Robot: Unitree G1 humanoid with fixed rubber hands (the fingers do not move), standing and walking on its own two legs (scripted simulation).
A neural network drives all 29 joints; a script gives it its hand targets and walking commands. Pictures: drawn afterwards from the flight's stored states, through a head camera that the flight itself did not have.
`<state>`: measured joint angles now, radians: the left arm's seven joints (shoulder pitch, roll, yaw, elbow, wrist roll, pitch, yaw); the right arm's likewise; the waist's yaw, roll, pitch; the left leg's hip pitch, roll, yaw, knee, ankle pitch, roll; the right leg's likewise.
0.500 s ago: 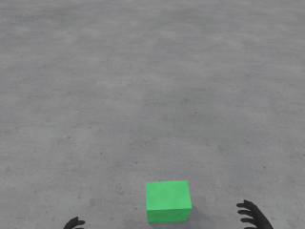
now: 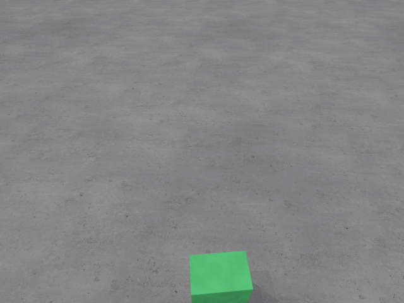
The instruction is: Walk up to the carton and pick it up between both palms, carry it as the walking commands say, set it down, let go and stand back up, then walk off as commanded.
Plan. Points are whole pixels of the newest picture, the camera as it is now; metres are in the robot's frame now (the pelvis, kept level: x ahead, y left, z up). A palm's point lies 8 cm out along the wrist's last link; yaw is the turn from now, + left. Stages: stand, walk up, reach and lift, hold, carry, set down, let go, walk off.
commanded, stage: stand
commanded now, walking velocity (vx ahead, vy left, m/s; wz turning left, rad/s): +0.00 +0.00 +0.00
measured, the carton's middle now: (218, 282) +0.36 -0.05 -0.64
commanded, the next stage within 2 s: walk off in 1.20 s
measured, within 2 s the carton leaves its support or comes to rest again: neither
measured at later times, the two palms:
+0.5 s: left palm out of the picture -0.04 +0.22 -0.14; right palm out of the picture -0.06 -0.23 -0.13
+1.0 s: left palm out of the picture -0.07 +0.22 -0.14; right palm out of the picture -0.10 -0.20 -0.13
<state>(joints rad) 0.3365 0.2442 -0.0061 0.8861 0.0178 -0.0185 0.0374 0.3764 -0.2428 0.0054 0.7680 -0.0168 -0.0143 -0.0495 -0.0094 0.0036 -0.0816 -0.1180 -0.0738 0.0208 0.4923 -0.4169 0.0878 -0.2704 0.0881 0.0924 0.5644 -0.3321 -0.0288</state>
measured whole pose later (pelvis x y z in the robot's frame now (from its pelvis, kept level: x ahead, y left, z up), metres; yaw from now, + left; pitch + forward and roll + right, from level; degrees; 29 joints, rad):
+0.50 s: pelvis -0.01 +0.00 +0.00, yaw -1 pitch +0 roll -1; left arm 0.35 0.17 -0.04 1.12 0.01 0.01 0.05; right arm 0.44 -0.18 0.03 1.01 -0.02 0.00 -0.06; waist -0.01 0.01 -0.03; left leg -0.06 -0.07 0.03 0.45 -0.39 0.09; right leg -0.21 0.09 0.11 0.52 -0.29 -0.03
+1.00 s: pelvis -0.03 +0.01 +0.01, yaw -1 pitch -1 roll -1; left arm 0.33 0.14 -0.05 1.20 0.01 0.02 0.05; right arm 0.45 -0.13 0.04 1.10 -0.02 -0.01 -0.06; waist -0.01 0.01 -0.01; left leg -0.06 -0.08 0.05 0.42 -0.35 0.10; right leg -0.21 0.08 0.12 0.49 -0.26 -0.01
